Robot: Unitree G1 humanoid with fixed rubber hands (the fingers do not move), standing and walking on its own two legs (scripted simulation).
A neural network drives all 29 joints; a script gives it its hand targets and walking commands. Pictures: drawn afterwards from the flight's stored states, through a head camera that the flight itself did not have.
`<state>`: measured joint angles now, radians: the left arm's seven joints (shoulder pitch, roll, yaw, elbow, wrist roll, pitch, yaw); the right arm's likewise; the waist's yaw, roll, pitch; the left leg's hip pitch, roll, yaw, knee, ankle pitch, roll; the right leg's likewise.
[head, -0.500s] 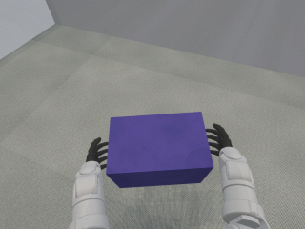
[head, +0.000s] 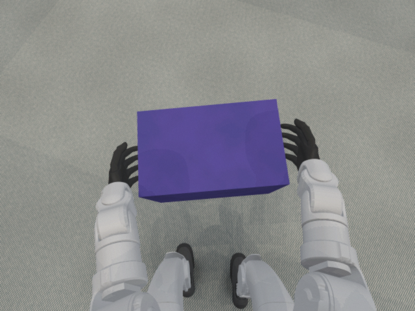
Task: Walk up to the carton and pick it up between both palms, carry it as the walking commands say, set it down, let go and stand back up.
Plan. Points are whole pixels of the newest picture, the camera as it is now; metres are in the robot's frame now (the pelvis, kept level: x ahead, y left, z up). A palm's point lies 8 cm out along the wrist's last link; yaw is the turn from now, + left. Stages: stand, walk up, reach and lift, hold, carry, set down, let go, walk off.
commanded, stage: set down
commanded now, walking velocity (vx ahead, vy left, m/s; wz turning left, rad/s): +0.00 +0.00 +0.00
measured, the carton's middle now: (211, 157) +0.42 +0.02 -0.13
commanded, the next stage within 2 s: none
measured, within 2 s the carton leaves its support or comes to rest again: neither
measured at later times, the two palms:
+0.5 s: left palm (142, 173) +0.39 +0.18 -0.16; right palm (294, 152) +0.43 -0.17 -0.14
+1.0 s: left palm (150, 172) +0.42 +0.18 -0.24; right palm (282, 155) +0.46 -0.17 -0.22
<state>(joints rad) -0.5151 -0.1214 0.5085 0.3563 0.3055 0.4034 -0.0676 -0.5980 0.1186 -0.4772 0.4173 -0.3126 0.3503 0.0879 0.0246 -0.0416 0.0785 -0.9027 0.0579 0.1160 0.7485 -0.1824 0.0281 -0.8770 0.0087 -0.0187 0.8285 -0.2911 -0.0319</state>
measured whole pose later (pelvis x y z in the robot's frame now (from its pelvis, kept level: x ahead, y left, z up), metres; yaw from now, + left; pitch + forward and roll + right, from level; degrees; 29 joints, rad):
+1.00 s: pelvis -0.03 +0.00 -0.15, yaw -1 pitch +44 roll +1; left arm -0.86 -0.05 0.53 0.45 0.23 0.44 0.00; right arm -0.95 -0.02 -0.50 0.54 -0.22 0.37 0.00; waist 0.01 -0.05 -0.12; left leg -1.80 0.04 0.04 1.37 -0.34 0.02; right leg -1.76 0.02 -0.01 1.44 -0.45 -0.03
